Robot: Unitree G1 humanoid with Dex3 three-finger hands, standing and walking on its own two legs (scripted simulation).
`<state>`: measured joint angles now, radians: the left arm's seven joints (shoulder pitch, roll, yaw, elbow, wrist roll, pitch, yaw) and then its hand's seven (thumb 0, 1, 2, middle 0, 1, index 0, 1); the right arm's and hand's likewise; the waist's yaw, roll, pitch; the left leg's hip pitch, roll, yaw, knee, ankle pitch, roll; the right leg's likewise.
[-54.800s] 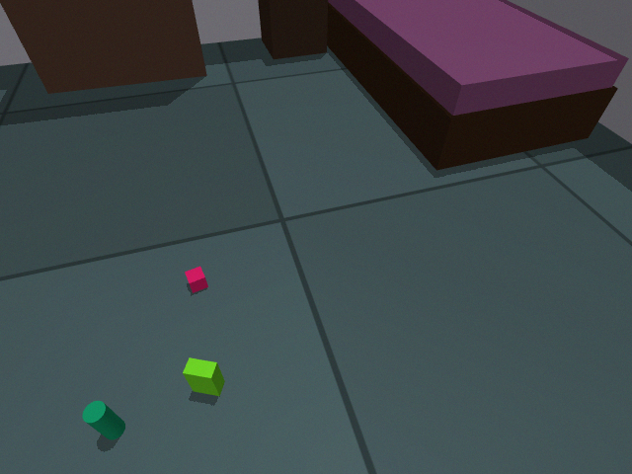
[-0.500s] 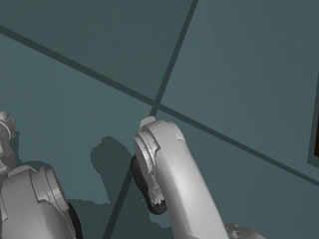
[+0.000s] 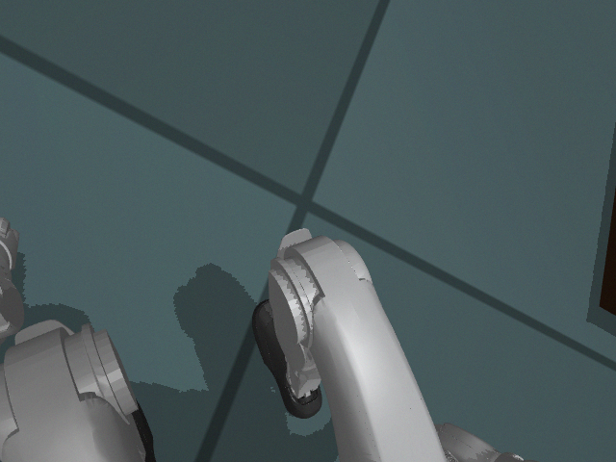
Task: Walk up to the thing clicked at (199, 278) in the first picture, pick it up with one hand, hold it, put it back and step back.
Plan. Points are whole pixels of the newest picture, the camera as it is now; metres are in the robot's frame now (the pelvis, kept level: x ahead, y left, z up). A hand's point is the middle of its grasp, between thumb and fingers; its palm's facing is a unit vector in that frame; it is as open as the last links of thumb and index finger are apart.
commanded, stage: close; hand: left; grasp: from above
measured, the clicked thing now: out of the picture +0.45 +0.27 -0.27
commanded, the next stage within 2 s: settle in 0.66 s
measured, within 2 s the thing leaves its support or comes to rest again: leaves its support in 1.18 s
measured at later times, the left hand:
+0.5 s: hand out of the picture +0.43 +0.26 -0.25, palm faces -0.11 -0.46 -0.88, open 9.7 cm
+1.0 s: hand out of the picture +0.43 +0.25 -0.25, palm faces -0.08 -0.46 -0.88, open 9.5 cm
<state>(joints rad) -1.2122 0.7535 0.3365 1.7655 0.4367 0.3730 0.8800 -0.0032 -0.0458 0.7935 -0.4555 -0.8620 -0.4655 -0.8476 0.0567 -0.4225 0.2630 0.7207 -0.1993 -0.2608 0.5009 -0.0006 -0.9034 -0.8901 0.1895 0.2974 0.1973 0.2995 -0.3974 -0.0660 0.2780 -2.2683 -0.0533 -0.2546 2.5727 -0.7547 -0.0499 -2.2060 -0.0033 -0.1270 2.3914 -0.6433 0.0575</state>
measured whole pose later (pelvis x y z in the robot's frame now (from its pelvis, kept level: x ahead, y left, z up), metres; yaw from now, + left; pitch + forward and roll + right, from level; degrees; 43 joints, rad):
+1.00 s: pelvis +0.00 +0.00 +0.00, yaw +0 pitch +25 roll -13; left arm -1.16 0.71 0.26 1.76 0.38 0.30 0.91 0.01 0.07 0.61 -0.86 -0.52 -0.66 -0.62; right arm 0.08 -0.43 0.25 0.72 -0.21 -0.28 0.51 0.00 -0.91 -0.89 0.19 0.30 0.20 0.30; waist -0.39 -0.07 0.28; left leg -2.25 -0.05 -0.27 2.59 -0.78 -0.05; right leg -2.18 -0.01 -0.14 2.40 -0.67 0.06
